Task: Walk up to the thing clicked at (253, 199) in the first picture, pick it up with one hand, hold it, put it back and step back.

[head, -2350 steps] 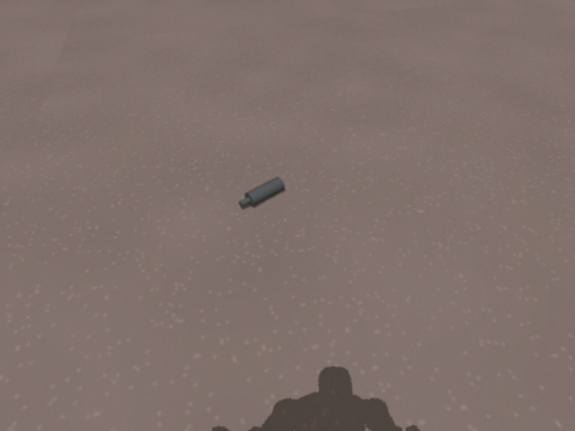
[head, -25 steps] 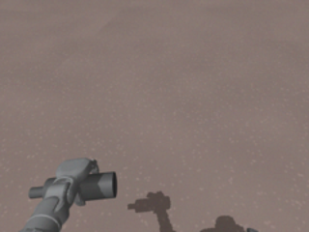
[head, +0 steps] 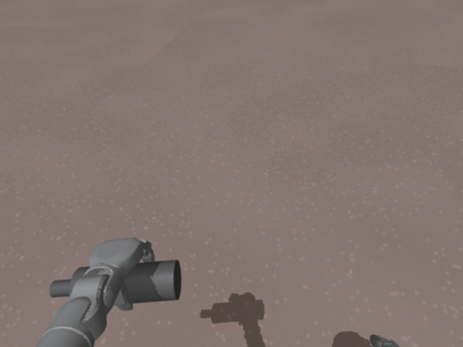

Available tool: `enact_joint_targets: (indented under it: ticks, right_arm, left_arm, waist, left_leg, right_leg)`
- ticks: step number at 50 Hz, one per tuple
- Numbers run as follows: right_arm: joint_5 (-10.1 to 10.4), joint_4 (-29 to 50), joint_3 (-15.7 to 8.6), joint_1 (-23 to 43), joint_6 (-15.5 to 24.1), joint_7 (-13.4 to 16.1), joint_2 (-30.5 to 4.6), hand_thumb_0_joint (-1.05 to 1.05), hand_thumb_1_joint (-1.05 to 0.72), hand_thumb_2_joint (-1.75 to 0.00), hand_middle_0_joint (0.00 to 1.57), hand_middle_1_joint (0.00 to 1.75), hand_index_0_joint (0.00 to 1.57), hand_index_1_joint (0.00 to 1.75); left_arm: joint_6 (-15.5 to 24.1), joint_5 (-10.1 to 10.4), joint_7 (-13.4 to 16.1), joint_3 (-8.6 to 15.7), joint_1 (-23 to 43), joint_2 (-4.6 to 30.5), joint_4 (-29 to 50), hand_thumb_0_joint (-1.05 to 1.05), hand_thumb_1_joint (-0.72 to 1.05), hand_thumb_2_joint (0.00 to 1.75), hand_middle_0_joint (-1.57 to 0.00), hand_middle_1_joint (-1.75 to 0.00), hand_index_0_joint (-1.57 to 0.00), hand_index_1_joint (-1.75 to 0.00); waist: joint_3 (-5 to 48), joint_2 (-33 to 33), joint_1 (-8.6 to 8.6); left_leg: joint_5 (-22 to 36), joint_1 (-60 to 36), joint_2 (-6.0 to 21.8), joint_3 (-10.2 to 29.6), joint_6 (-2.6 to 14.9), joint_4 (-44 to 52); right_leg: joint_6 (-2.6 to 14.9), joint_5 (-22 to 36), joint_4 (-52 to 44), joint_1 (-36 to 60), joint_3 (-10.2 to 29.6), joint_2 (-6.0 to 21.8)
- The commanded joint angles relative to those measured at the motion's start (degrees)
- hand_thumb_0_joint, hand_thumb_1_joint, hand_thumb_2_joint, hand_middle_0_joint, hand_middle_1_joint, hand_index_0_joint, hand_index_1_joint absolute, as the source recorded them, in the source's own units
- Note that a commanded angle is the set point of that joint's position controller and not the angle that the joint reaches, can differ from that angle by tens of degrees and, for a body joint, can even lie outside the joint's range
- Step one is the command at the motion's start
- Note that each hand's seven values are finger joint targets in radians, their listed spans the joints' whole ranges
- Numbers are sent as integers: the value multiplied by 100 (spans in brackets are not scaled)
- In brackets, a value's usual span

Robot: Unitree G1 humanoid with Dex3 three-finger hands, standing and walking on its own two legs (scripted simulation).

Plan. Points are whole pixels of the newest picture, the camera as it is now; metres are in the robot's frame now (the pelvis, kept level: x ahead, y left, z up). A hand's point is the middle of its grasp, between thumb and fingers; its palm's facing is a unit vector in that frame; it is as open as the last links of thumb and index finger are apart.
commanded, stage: hold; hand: left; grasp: from above
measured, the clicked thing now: (116, 284) +0.31 +0.25 -0.08
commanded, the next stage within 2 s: crouch in 1.04 s
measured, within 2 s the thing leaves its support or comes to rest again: neither
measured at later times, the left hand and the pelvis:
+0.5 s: hand (121, 281) +0.29 +0.21 -0.03, palm faces -0.46 -0.05 -0.89, open 10.2 cm; pelvis -0.01 +0.00 +0.01, yaw +0 degrees
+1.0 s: hand (121, 278) +0.29 +0.22 -0.03, palm faces -0.47 -0.05 -0.88, open 10.2 cm; pelvis +0.00 +0.00 +0.01, yaw +0 degrees
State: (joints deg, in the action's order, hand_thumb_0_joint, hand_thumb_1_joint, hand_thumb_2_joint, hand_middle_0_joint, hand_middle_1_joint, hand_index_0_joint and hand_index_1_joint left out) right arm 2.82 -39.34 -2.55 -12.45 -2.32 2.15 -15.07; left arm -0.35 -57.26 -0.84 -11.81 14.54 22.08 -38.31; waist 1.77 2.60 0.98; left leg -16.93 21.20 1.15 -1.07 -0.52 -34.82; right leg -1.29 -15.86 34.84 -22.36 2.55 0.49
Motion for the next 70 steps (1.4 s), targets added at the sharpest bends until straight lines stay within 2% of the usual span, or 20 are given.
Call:
enact_joint_targets:
  ticks: [1,7,17,19,21,27,29,31,34,36,39,40,43,49,53,57,59,61,65,70]
  right_arm:
    - [-4,756,-218,392,223,88,-760,0,-89,-89,20,30,20,30]
    - [12,827,-184,532,240,101,-743,0,-89,-90,20,30,20,30]
    - [25,808,-154,632,252,132,-707,0,-90,-90,20,30,20,30]
    - [31,842,-139,635,255,135,-690,0,-90,-90,20,30,20,30]
    - [36,835,-151,650,242,144,-723,0,-90,-90,20,30,20,30]
    - [52,866,-119,699,232,153,-672,0,-90,-90,20,30,20,30]
    - [49,855,-123,684,234,157,-683,0,-90,-90,20,30,20,30]
    - [50,849,-128,664,226,161,-689,0,-90,-90,20,30,20,30]
    - [49,876,-102,719,213,168,-649,0,-90,-90,20,30,20,30]
    - [45,865,-107,726,226,171,-659,0,-90,-90,20,30,20,30]
    - [51,879,-127,703,191,165,-672,0,-90,-90,20,30,20,30]
    - [43,883,-124,691,190,161,-636,0,-90,-90,20,30,20,30]
    - [45,847,-148,675,163,177,-663,0,-90,-90,20,30,20,30]
    - [41,731,-163,608,148,175,-686,0,-90,-90,20,30,20,30]
    - [52,752,-187,619,127,158,-652,0,-90,-90,20,30,20,30]
    - [62,776,-212,578,89,150,-713,0,-92,-91,20,30,20,30]
    - [52,787,-211,581,76,150,-688,0,-88,-90,20,30,20,30]
    - [59,841,-193,601,60,147,-676,0,-89,-90,20,30,20,30]
    - [31,818,-202,509,2,131,-686,0,-89,-90,20,30,20,30]
    - [-102,629,-254,262,-44,60,-716,0,-88,-89,20,30,20,30]
  left_arm:
    - [10,14,242,672,1991,1352,1292,0,77,79,-107,-69,-109,-67]
    - [69,38,186,710,2003,1399,1360,0,79,79,-108,-70,-111,-68]
    - [62,44,174,744,2150,1446,1539,0,79,84,-109,-73,-111,-71]
    - [37,47,126,560,2101,1255,1644,0,79,83,-109,-72,-111,-70]
    - [49,41,98,709,2023,1430,1576,0,79,84,-109,-72,-111,-70]
    - [54,74,10,720,1965,1398,1621,0,75,83,-106,-72,-108,-70]
    - [80,86,-49,572,2149,1302,1616,0,76,83,-107,-73,-109,-71]
    - [80,59,-32,750,1876,1423,1492,0,74,82,-106,-71,-108,-69]
    - [113,66,-46,590,2042,1282,1650,0,78,82,-107,-74,-110,-71]
    - [109,41,7,721,2081,1429,1593,0,79,82,-109,-73,-111,-71]
    - [122,59,57,786,1746,1380,1449,0,80,87,-112,-71,-113,-70]
    - [128,64,44,588,1864,1199,1630,0,80,85,-110,-74,-112,-72]
    - [114,-24,112,805,1999,1508,1733,0,79,85,-111,-71,-112,-70]
    - [76,-51,191,719,2088,1410,1519,0,78,86,-110,-72,-111,-71]
    - [57,-26,131,579,2150,1282,1646,0,77,87,-109,-74,-110,-73]
    - [62,56,56,706,1852,1369,1419,0,82,77,-109,-77,-115,-72]
    - [120,16,20,681,2037,1384,1564,0,72,82,-102,-74,-105,-72]
    - [124,-9,11,587,1601,1220,1356,0,73,83,-103,-76,-106,-74]
    - [301,-34,198,639,1436,1141,1021,0,74,84,-105,-75,-107,-73]
    - [529,-393,866,667,2046,1105,431,0,70,84,-102,-75,-104,-73]
  waist:
    - [1520,-124,-48]
    - [1327,-86,-94]
    - [1445,-53,-90]
    - [1448,-139,-70]
    - [1390,-66,-85]
    - [1309,-96,-143]
    - [1363,-163,-92]
    - [1292,-67,-155]
    - [1318,-149,-102]
    - [1258,-58,-138]
    - [1269,-159,-161]
    - [1369,-209,-95]
    - [1516,-76,-173]
    - [1497,-97,-98]
    - [1542,-11,-108]
    - [1416,-82,-145]
    - [1504,-105,-108]
    - [1290,-196,-112]
    - [1055,-362,-59]
    - [1197,-319,124]
  left_leg:
    - [1147,-832,-221,-60,123,531]
    - [786,-841,-211,-40,115,707]
    - [924,-1066,-228,-67,110,768]
    - [990,-1106,-212,-50,118,796]
    - [977,-1119,-221,-69,115,822]
    - [1034,-1106,-225,-73,120,900]
    - [1115,-1184,-207,-54,121,897]
    - [1159,-1154,-208,-53,105,923]
    - [1152,-1177,-237,-84,127,899]
    - [1019,-1141,-238,-70,115,937]
    - [1129,-1171,-236,-84,124,933]
    - [1255,-1217,-228,-69,130,900]
    - [1368,-1287,-262,-100,133,861]
    - [1499,-1353,-227,-68,104,872]
    - [1649,-1412,-222,-79,100,890]
    - [1777,-1361,-201,-58,90,905]
    - [1775,-1380,-221,-70,111,885]
    - [1748,-1292,-234,-63,119,898]
    - [1558,-1104,-220,-40,107,866]
    - [1456,-692,-215,-26,73,357]
  right_leg:
    - [139,917,-634,546,-171,-218]
    - [155,535,-763,540,-167,-218]
    - [134,657,-866,665,-150,-204]
    - [137,728,-862,705,-167,-209]
    - [144,707,-902,704,-160,-201]
    - [156,755,-948,810,-163,-202]
    - [148,816,-951,808,-176,-218]
    - [164,839,-943,830,-185,-219]
    - [135,855,-992,830,-161,-203]
    - [149,714,-1023,821,-169,-197]
    - [145,825,-1014,897,-164,-192]
    - [130,960,-984,896,-176,-198]
    - [119,1086,-1003,977,-153,-164]
    - [148,1194,-960,939,-195,-200]
    - [162,1359,-954,982,-220,-198]
    - [175,1438,-962,1038,-244,-210]
    - [164,1478,-974,1070,-230,-195]
    - [163,1459,-980,1000,-236,-188]
    - [169,1246,-953,824,-251,-195]
    - [177,1179,-510,201,-257,-161]
